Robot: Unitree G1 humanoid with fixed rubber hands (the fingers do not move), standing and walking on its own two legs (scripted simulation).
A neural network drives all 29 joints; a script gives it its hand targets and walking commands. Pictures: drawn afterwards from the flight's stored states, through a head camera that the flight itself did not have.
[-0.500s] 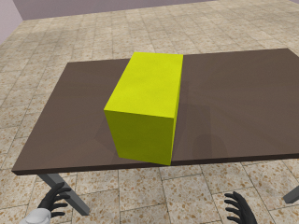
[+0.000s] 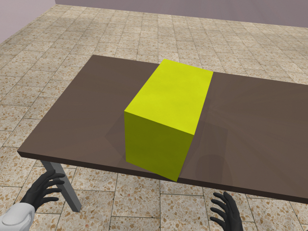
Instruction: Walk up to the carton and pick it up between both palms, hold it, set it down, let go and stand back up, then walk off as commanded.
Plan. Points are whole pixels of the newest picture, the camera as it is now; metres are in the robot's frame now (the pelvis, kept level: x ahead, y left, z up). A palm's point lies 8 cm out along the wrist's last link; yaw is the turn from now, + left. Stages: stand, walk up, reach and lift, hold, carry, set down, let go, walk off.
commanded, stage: reach and lift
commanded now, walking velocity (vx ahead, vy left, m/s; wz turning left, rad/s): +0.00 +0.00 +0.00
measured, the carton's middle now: (169, 116) +0.49 +0.00 +0.02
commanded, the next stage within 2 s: none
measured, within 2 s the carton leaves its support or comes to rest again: neither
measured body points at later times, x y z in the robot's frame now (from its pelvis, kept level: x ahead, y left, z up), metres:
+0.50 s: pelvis +0.05 +0.07 +0.00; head +0.07 +0.13 +0.45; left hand +0.24 +0.31 +0.02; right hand +0.20 -0.12 +0.05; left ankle +0.01 +0.12 -0.74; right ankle +0.03 -0.09 -0.74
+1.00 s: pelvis +0.02 +0.07 +0.00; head -0.01 +0.11 +0.45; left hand +0.27 +0.28 +0.08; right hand +0.23 -0.11 +0.09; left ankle +0.01 +0.12 -0.74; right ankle +0.03 -0.09 -0.74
